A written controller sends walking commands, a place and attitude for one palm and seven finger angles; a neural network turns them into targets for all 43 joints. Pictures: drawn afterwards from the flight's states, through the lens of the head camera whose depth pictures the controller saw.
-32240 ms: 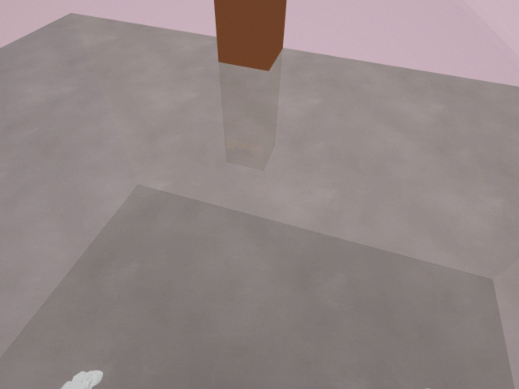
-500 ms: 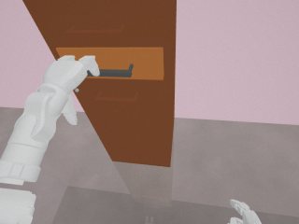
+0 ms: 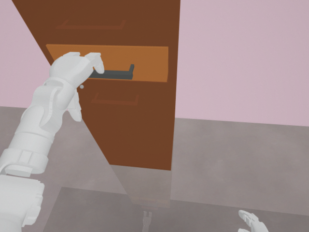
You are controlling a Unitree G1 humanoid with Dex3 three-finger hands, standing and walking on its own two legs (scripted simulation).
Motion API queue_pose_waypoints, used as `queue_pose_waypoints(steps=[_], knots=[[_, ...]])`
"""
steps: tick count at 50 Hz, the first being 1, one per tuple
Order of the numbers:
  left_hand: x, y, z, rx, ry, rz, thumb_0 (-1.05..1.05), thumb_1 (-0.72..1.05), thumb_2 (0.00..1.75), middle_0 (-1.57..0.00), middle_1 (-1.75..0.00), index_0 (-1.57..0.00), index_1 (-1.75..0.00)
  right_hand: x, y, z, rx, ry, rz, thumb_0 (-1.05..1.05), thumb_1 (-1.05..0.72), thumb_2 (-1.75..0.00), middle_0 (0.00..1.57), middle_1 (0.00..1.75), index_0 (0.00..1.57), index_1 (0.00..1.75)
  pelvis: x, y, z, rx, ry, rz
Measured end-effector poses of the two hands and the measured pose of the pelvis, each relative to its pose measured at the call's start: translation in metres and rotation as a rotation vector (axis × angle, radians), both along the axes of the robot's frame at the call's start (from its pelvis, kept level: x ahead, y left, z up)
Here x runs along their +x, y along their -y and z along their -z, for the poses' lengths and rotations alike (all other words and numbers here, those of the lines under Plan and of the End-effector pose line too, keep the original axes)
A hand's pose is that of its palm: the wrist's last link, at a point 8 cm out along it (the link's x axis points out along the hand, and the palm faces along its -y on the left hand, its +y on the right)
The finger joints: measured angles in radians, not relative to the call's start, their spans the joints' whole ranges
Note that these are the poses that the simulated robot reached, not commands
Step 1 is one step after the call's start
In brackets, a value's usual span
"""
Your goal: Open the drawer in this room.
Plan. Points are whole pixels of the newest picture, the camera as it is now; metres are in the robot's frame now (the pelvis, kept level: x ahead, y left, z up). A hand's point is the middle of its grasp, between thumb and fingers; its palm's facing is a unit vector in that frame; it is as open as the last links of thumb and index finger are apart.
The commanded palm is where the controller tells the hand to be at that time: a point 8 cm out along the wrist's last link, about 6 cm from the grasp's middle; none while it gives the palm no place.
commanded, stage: move the hooked fingers above the handle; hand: left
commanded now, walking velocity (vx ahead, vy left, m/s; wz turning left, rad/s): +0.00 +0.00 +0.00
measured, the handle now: (106, 70) +0.57 +0.20 +0.09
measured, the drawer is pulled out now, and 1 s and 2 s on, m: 0.00 0.00 0.00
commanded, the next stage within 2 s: lower the fingers behind the handle in 1.76 s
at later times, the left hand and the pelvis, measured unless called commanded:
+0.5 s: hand (98, 73) +0.50 +0.20 +0.14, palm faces -0.05 -0.01 -1.00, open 13.8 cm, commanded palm +0.49 +0.21 +0.20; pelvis +0.01 +0.00 -0.01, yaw -1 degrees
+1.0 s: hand (93, 70) +0.50 +0.21 +0.15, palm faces -0.02 +0.00 -1.00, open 13.8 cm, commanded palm +0.48 +0.22 +0.21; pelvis +0.01 -0.01 -0.01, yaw -1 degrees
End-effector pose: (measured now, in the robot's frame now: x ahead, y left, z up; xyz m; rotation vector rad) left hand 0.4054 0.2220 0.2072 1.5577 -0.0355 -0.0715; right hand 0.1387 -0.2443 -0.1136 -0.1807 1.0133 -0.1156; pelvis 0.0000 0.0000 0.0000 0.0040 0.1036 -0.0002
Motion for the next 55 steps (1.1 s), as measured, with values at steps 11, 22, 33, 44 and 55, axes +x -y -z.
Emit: queue_pose_waypoints(steps=[11, 22, 33, 44, 55], knots=[[0.036, 0.006, 0.004, -0.005, 0.013, 0.01, 0.0, -0.49, 0.3, -0.32, -1.2, -0.32, -1.2, -0.021, 0.003, 0.009, -0.015, -0.089, 0.042, 0.01, -0.91, -0.89, 0.2, 0.3, 0.2, 0.3, 0.008, -0.004, 0.003, -0.004, -0.041, 0.003], [0.066, 0.015, 0.013, 0.004, -0.022, -0.001, 0.0, -0.49, 0.3, -0.32, -1.2, -0.32, -1.2, -0.062, 0.013, 0.018, -0.03, -0.204, 0.116, 0.01, -0.91, -0.89, 0.2, 0.3, 0.2, 0.3, 0.01, -0.003, 0.006, -0.005, -0.076, 0.011], [0.095, 0.027, 0.009, -0.007, 0.014, -0.012, 0.0, -0.49, 0.3, -0.33, -1.21, -0.33, -1.2, -0.105, 0.027, 0.02, -0.056, -0.284, 0.196, 0.01, -0.91, -0.89, 0.2, 0.3, 0.2, 0.3, 0.011, 0.002, 0.009, -0.004, -0.122, 0.028], [0.083, 0.016, 0.012, 0.017, -0.012, -0.049, 0.0, -0.49, 0.3, -0.33, -1.2, -0.33, -1.2, -0.104, 0.032, 0.02, -0.055, -0.269, 0.211, 0.01, -0.91, -0.89, 0.2, 0.3, 0.2, 0.3, 0.009, 0.007, 0.008, -0.003, -0.107, 0.035], [0.069, 0.006, 0.004, 0.021, 0.001, -0.053, 0.0, -0.49, 0.3, -0.32, -1.2, -0.32, -1.2, -0.068, 0.032, 0.014, -0.069, -0.173, 0.152, 0.01, -0.91, -0.89, 0.2, 0.3, 0.2, 0.3, 0.004, 0.006, 0.008, -0.005, -0.088, 0.013]])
